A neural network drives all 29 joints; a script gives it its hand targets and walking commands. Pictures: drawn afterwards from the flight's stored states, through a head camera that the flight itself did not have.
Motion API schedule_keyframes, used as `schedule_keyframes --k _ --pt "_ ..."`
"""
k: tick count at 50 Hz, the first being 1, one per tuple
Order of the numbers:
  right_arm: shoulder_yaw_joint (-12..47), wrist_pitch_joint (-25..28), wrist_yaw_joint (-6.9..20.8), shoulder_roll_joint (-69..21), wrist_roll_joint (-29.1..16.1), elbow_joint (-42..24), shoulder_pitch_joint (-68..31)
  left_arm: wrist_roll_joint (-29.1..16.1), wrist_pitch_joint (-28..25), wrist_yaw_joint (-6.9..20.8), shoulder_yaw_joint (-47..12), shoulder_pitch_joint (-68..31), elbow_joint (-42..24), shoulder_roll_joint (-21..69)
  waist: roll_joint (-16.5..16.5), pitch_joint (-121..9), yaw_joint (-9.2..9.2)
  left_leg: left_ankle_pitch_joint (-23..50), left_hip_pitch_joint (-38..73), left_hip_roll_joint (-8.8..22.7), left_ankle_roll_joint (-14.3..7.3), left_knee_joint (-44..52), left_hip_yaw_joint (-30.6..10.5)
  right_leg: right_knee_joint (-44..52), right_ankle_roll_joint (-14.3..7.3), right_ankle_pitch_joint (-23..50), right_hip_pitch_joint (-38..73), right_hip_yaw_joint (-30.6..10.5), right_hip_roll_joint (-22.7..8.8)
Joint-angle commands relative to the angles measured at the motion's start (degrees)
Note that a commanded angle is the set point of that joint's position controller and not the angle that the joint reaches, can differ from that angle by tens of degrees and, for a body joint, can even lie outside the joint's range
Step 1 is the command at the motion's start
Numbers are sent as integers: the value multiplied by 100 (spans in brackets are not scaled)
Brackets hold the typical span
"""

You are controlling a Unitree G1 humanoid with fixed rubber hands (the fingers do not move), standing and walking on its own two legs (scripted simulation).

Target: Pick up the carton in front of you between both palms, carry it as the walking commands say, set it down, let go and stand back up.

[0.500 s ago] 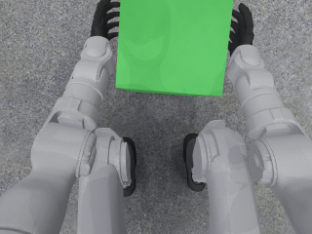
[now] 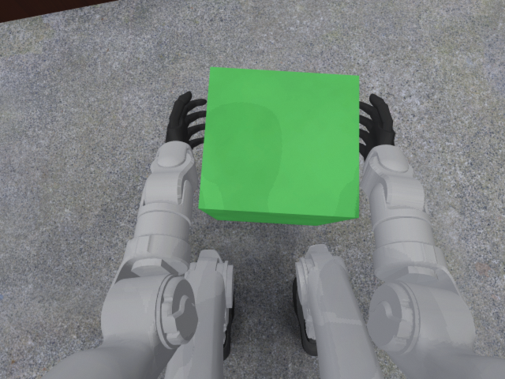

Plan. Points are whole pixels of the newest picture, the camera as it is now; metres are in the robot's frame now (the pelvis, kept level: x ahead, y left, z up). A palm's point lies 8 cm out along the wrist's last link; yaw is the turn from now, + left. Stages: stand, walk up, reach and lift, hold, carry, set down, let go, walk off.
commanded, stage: reach and lift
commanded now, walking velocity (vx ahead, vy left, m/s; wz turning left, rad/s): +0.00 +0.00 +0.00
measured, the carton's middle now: (274, 162) +0.46 -0.02 -0.13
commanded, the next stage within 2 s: none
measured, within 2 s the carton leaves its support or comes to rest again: neither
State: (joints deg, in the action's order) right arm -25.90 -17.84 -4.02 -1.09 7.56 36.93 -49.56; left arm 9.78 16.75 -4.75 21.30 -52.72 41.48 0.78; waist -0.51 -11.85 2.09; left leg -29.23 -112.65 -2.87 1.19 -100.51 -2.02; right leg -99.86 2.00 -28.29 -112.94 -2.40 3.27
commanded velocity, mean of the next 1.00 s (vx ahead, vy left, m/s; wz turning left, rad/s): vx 0.00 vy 0.00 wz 0.00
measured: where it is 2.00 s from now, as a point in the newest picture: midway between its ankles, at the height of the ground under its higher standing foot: (265, 331)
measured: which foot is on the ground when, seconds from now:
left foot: down 0.00-1.00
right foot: down 0.00-1.00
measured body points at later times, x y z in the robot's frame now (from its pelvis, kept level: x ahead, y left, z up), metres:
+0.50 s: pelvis +0.05 +0.00 +0.14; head +0.18 +0.01 +0.57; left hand +0.44 +0.14 +0.10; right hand +0.43 -0.16 +0.10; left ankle +0.10 +0.12 -0.46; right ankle +0.11 -0.12 -0.46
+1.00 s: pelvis +0.09 +0.00 +0.26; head +0.10 +0.00 +0.71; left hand +0.40 +0.15 +0.25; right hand +0.40 -0.15 +0.25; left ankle +0.10 +0.12 -0.46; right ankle +0.11 -0.12 -0.46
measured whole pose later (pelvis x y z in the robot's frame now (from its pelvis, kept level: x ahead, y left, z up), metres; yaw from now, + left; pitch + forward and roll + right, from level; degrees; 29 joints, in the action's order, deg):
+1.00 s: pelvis +0.09 +0.00 +0.26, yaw +1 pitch +6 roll +0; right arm -17.0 -26.3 -1.6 -8.7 12.5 24.8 -15.8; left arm 11.7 25.8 -2.5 15.7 -15.5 25.3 8.8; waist -0.1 -6.8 0.6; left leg -17.6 -26.1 -1.8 0.1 -37.6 -3.4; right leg -37.5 0.3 -17.3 -26.4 -3.2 1.3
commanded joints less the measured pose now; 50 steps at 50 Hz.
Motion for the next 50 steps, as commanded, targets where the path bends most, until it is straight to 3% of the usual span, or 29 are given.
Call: schedule_keyframes --k 1,11,25,35,42,50 --pt "3549 -37 1419 -6168 -801 -82 -3566 -804 -9 1383 -3050 -3276 -193 6131 61 -5494 45 733 3170 -756 -73 1313 465 1332 -1 890 3694 539 684" --pt "3774 -84 1457 -6355 -764 -125 -2481 -928 68 1404 -3485 -2357 -468 6475 -183 -4808 97 987 4311 -746 -8 2259 256 2200 -72 1110 4496 374 653" --pt "3832 20 1517 -6369 -544 -129 -1155 -706 15 1363 -3475 -957 -503 6565 -57 -3627 -2 1421 6200 -610 -85 3877 -117 3739 -150 1384 6097 93 529" --pt "3949 -65 1573 -6389 -379 -278 -196 -598 89 1424 -3585 -17 -707 6588 1 -2680 -64 2047 7668 -442 -144 5160 -313 5029 -226 2025 7680 -167 398" --pt "4183 -345 1622 -6459 -375 -569 338 -648 384 1536 -3780 522 -1054 6559 59 -2056 -135 2608 8780 -349 -150 6040 -373 5932 -231 2599 8836 -280 299" --pt "4412 -1007 1689 -6396 -444 -1196 764 -755 1089 1696 -4008 970 -1718 6486 46 -1165 -153 2949 9921 -243 -134 7036 -389 6929 -240 2932 10057 -274 185"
